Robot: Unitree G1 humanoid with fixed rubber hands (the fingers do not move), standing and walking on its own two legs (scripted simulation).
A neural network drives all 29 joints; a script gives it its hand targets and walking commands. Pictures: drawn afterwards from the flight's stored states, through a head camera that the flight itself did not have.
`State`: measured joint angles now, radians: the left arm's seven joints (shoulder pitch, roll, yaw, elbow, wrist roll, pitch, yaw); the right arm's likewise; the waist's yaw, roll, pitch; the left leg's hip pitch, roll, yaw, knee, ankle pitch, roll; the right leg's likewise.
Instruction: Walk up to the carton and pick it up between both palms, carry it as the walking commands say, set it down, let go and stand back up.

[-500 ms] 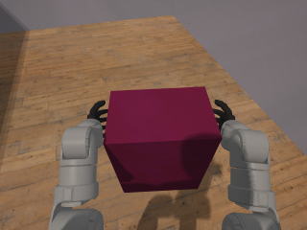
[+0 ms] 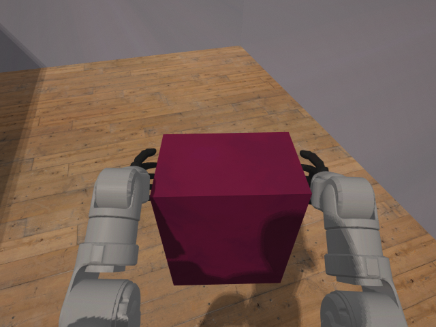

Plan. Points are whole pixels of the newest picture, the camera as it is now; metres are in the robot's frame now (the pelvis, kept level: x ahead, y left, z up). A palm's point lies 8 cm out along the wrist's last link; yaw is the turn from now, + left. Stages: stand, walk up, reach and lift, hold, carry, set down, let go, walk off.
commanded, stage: carry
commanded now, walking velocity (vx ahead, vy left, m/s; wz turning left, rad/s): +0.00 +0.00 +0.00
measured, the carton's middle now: (226, 214) +0.34 +0.01 +0.04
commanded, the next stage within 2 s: none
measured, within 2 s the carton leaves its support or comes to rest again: neither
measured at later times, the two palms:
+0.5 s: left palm (130, 176) +0.36 +0.18 +0.12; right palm (307, 180) +0.36 -0.13 +0.13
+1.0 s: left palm (127, 179) +0.35 +0.19 +0.12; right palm (306, 182) +0.35 -0.13 +0.13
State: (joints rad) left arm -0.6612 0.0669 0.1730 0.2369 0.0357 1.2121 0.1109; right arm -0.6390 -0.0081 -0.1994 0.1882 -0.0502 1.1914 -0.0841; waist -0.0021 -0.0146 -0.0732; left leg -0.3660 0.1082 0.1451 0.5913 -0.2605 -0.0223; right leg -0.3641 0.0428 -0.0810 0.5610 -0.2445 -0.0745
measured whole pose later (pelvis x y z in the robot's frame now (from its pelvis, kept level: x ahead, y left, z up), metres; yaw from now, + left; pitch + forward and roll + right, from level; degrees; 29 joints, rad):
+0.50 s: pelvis +0.01 +0.01 +0.00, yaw +0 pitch +2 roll +0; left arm -0.70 0.09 0.17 0.28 0.01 1.21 0.11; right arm -0.67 -0.01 -0.21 0.20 -0.05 1.20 -0.10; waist 0.02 -0.02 -0.06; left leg -0.35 0.09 0.16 0.59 -0.27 -0.01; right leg -0.36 0.03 -0.07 0.57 -0.26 -0.06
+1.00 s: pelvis +0.01 +0.01 +0.00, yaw +0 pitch +2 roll +0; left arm -0.66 0.07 0.18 0.23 0.02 1.20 0.11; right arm -0.64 0.00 -0.21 0.17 -0.05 1.20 -0.10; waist 0.01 -0.01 -0.07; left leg -0.35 0.08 0.16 0.58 -0.27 0.00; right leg -0.36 0.02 -0.07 0.57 -0.26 -0.05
